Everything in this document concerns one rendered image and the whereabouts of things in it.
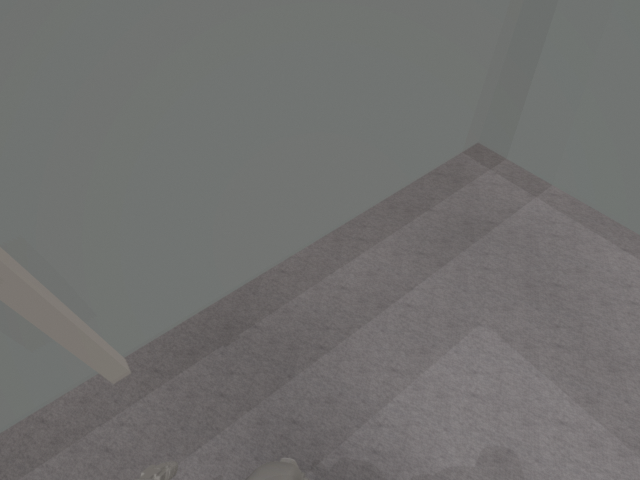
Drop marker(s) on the panel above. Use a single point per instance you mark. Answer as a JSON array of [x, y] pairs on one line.
[[28, 297]]

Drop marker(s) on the left robot shin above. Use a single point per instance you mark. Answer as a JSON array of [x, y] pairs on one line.
[[288, 460]]

